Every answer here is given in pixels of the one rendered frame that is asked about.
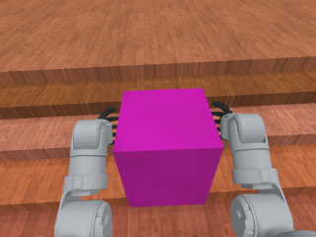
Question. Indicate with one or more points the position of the right robot hand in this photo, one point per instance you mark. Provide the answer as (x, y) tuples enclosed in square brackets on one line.
[(226, 111)]

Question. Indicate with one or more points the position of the carton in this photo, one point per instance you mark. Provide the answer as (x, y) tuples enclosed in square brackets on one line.
[(167, 147)]

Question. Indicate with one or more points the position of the left robot hand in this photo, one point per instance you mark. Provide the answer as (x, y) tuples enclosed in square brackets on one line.
[(104, 114)]

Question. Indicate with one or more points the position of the robot right forearm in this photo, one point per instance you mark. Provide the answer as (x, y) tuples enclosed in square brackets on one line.
[(251, 157)]

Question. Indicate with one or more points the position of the robot left forearm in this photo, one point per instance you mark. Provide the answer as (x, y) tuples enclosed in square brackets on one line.
[(87, 164)]

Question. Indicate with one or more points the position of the robot left upper arm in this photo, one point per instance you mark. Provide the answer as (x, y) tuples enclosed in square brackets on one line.
[(85, 218)]

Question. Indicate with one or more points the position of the robot right upper arm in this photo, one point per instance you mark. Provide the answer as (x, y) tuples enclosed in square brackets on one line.
[(263, 215)]

